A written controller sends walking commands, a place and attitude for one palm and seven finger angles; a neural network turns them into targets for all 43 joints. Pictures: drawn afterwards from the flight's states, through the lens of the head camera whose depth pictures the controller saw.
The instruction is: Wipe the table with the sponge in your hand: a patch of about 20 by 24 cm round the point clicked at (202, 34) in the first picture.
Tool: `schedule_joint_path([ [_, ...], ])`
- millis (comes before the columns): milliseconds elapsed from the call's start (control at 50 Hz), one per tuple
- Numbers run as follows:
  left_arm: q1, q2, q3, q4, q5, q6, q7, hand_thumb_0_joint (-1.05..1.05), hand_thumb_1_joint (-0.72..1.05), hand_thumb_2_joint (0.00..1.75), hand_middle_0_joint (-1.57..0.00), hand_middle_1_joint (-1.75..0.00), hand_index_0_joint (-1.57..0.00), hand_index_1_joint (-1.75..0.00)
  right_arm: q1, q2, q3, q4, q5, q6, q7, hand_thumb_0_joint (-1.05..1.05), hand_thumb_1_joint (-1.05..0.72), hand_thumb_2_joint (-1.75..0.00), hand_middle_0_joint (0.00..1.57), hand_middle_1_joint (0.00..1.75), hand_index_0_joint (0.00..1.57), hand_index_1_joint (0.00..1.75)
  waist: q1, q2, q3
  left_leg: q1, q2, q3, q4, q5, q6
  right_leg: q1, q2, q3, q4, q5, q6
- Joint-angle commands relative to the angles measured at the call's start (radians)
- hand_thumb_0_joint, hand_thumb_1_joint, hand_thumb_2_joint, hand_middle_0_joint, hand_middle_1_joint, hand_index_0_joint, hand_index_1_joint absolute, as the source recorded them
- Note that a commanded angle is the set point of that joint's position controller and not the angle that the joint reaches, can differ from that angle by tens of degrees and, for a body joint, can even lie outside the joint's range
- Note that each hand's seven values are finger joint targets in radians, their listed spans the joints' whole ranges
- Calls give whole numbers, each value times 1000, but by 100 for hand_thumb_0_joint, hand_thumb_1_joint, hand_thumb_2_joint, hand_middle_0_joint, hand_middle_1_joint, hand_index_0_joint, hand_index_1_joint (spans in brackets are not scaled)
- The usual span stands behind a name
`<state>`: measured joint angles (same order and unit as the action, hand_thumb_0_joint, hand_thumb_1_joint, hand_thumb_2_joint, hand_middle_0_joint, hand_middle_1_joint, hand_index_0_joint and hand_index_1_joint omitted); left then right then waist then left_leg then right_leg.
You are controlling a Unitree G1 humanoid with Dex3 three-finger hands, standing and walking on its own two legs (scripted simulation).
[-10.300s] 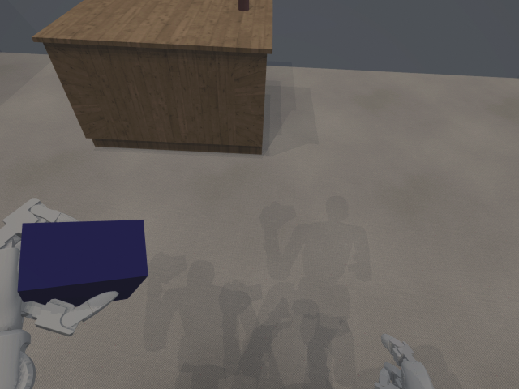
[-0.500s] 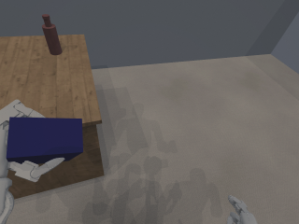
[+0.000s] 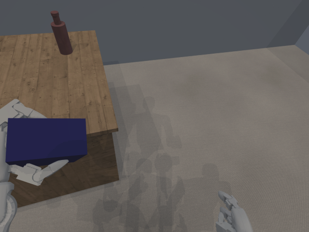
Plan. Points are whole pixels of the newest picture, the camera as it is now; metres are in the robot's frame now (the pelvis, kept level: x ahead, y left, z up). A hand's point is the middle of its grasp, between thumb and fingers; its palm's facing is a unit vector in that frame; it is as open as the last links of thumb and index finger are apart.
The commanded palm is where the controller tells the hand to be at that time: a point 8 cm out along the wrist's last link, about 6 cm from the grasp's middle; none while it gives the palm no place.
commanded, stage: come to a stop and stand still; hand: left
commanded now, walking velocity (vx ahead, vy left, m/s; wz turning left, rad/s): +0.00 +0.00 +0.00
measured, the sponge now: (58, 144) +0.24 +0.22 +0.15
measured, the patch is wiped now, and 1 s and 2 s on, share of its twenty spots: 0.00 0.00 0.00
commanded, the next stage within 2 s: look again from close up in 0.22 s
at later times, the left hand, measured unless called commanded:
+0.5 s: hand (37, 148) +0.22 +0.25 +0.16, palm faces +0.41 -0.85 -0.34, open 10.1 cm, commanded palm +0.16 +0.28 +0.17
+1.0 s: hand (44, 149) +0.22 +0.24 +0.15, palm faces +0.37 -0.86 -0.34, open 10.1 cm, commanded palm +0.17 +0.28 +0.17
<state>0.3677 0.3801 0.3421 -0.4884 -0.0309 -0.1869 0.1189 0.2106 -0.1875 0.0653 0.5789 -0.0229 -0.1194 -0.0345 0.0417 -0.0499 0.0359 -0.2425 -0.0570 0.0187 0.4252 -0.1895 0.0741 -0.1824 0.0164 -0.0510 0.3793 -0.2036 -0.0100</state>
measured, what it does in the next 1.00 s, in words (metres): stands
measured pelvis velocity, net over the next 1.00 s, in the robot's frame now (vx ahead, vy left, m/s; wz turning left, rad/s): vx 0.01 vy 0.00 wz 0.00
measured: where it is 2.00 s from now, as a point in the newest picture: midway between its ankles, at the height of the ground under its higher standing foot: outside the picture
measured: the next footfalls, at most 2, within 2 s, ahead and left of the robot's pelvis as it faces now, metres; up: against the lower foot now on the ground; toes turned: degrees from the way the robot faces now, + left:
left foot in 1.78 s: +0.10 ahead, +0.34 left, +0.00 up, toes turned +3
right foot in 1.94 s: +0.05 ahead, +0.07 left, +0.00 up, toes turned -5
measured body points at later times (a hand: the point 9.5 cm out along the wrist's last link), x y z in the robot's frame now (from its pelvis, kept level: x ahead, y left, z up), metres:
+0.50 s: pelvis +0.00 +0.00 +0.00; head +0.01 +0.02 +0.45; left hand +0.19 +0.29 +0.18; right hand +0.18 -0.21 -0.07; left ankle +0.02 +0.06 -0.74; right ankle +0.00 -0.11 -0.74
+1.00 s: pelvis +0.01 +0.00 -0.01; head +0.00 +0.02 +0.44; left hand +0.20 +0.29 +0.17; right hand +0.18 -0.24 -0.07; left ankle +0.02 +0.06 -0.74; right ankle +0.00 -0.11 -0.74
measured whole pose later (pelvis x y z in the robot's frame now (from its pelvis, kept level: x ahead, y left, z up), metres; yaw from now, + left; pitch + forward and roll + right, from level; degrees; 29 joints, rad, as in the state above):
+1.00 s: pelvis +0.01 +0.00 -0.01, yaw +0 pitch +0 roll -2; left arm 0.45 0.35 0.30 -0.43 -0.03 -0.20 0.12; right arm 0.23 -0.25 0.01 0.58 0.00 -0.04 -0.04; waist 0.02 0.01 -0.04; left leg -0.28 -0.04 0.02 0.55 -0.28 0.08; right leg -0.20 0.03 -0.05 0.47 -0.27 -0.01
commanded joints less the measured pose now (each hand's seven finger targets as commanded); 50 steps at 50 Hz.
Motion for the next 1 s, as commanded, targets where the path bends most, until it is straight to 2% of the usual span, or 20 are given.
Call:
schedule_joint_path([
  [0,34,115,69,-165,-6,-51,9,0,10,130,-120,-160,-120,-160,-67,-143,-75,-155,11,-41,-11,0,-90,-90,20,30,20,30,-13,110,-224,94,138,-124,-44,432,-115,91,-39,27,22,245,-10],
  [80,43,150,108,-155,-15,-48,8,0,10,130,-120,-160,-120,-160,-86,-145,-77,-169,12,-15,-18,0,-90,-90,20,30,20,30,-12,118,-187,52,136,-120,-65,360,-119,81,-40,33,15,210,-9],
  [100,28,141,99,-161,-17,-50,8,0,10,130,-120,-160,-120,-160,-84,-142,-76,-170,15,-11,-20,0,-90,-90,20,30,20,30,-13,112,-181,35,140,-131,-73,335,-119,91,-43,31,16,193,-10],
  [180,-47,169,106,-231,-14,-61,13,0,10,130,-120,-160,-120,-160,-104,-144,-76,-183,11,-8,-30,0,-90,-90,20,30,20,30,-12,157,-171,20,136,-129,-102,215,-109,93,-38,41,13,144,-8],
  [220,-62,149,81,-242,-11,-67,16,0,10,130,-120,-160,-120,-160,-94,-145,-76,-180,10,-13,-30,0,-90,-90,20,30,20,30,-13,176,-180,20,137,-135,-103,205,-107,106,-39,42,18,144,-9],
  [280,-73,143,74,-220,-7,-65,20,0,10,130,-120,-160,-120,-160,-98,-149,-78,-177,6,-18,-32,0,-90,-90,20,30,20,30,-11,177,-153,-1,137,-139,-131,89,-104,93,-36,48,2,89,-8],
  [320,-69,124,61,-196,-2,-66,23,0,10,130,-120,-160,-120,-160,-86,-148,-81,-167,9,-18,-30,0,-90,-90,20,30,20,30,-13,162,-157,-13,136,-150,-134,77,-101,110,-39,49,2,95,-10],
  [380,-42,129,73,-152,-3,-59,23,0,10,130,-120,-160,-120,-160,-90,-148,-82,-165,8,-16,-31,0,-90,-90,20,30,20,30,-11,125,-157,-9,127,-137,-126,58,-101,98,-46,55,-17,92,-12],
  [400,-44,109,56,-138,-3,-58,22,0,10,130,-120,-160,-120,-160,-86,-144,-79,-162,11,-13,-32,0,-90,-90,20,30,20,30,-13,122,-146,-18,128,-142,-128,61,-101,96,-50,54,-18,92,-12],
  [440,-36,110,60,-120,-4,-57,21,0,10,130,-120,-160,-120,-160,-83,-146,-82,-161,13,-7,-31,0,-90,-90,20,30,20,30,-13,98,-148,-24,126,-141,-123,81,-98,103,-49,56,-22,104,-11],
  [480,-38,125,70,-125,-7,-54,18,0,10,130,-120,-160,-120,-160,-96,-147,-80,-166,12,-7,-33,0,-90,-90,20,30,20,30,-12,103,-143,-15,116,-128,-112,80,-96,84,-57,61,-35,101,-12],
  [560,-40,128,67,-133,-8,-56,19,0,10,130,-120,-160,-120,-160,-93,-144,-78,-165,15,-3,-34,0,-90,-90,20,30,20,30,-14,71,-143,-33,109,-122,-95,39,-71,90,-70,76,-56,92,-13],
  [680,-42,151,84,-170,-13,-60,22,0,10,130,-120,-160,-120,-160,-102,-146,-78,-164,15,-8,-36,0,-90,-90,20,30,20,30,-16,108,-150,0,99,-111,-73,56,-67,62,-75,84,-68,89,-15],
  [740,-21,137,73,-155,-8,-64,23,0,10,130,-120,-160,-120,-160,-91,-152,-84,-165,13,-5,-30,0,-90,-90,20,30,20,30,-19,97,-158,-27,95,-100,-17,42,-51,79,-113,130,-74,88,-31],
  [820,-18,133,61,-147,-8,-64,24,0,10,130,-120,-160,-120,-160,-87,-160,-92,-162,16,6,-20,0,-90,-90,20,30,20,30,-33,37,-135,-44,80,-83,92,-20,-46,12,-197,228,-109,-31,-74],
  [860,-18,147,73,-148,-8,-65,28,0,10,130,-120,-160,-120,-160,-84,-162,-94,-162,18,12,-16,0,-90,-90,20,30,20,30,-34,14,-128,-56,78,-78,114,-32,-46,2,-222,247,-100,-50,-90],
  [880,-27,155,79,-150,-8,-63,27,0,10,130,-120,-160,-120,-160,-93,-172,-98,-165,18,16,-16,0,-90,-90,20,30,20,30,-37,32,-113,-41,78,-73,117,-28,-47,-31,-222,254,-97,-62,-92],
  [900,-32,151,72,-150,-6,-65,29,0,10,130,-120,-160,-120,-160,-88,-166,-93,-163,20,20,-13,0,-90,-90,20,30,20,30,-37,26,-109,-53,88,-83,100,-19,-45,-17,-222,232,-69,-53,-92],
  [960,-37,164,86,-162,-3,-74,27,0,10,130,-120,-160,-120,-160,-91,-172,-98,-171,21,26,-12,0,-90,-90,20,30,20,30,-36,74,-110,-30,112,-110,49,50,-29,-22,-160,181,11,14,-66],
  [980,-43,178,98,-173,-6,-78,27,0,10,130,-120,-160,-120,-160,-102,-178,-99,-174,21,26,-13,0,-90,-90,20,30,20,30,-34,125,-110,-28,126,-133,21,81,-28,-23,-135,154,56,35,-55],
])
